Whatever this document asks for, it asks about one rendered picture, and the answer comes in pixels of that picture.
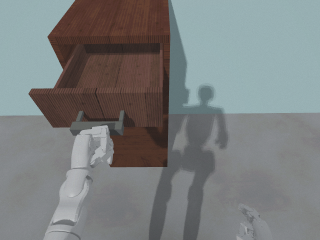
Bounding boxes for robot right hand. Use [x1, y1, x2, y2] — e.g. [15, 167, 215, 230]
[236, 203, 275, 240]

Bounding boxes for drawer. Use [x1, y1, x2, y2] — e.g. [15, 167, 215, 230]
[28, 43, 163, 128]

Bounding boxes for robot left forearm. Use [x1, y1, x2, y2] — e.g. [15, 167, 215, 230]
[43, 168, 94, 240]

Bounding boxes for robot left hand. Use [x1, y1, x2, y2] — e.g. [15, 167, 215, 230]
[71, 125, 114, 173]

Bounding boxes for cabinet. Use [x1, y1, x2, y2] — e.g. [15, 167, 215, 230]
[47, 0, 171, 168]

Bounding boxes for handle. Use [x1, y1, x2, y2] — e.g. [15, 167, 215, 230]
[69, 110, 125, 136]

